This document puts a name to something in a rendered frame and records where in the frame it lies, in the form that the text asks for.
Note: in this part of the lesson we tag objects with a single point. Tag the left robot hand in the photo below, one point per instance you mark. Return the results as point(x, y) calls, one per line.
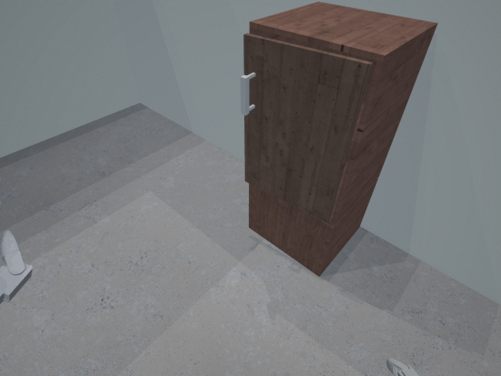
point(15, 273)

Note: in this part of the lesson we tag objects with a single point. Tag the right robot hand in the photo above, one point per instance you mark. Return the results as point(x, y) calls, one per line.
point(399, 369)

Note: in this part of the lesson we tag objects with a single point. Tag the handle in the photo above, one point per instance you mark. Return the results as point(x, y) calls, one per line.
point(245, 92)

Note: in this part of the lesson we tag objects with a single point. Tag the cupboard door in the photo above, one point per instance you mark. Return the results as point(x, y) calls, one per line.
point(297, 138)

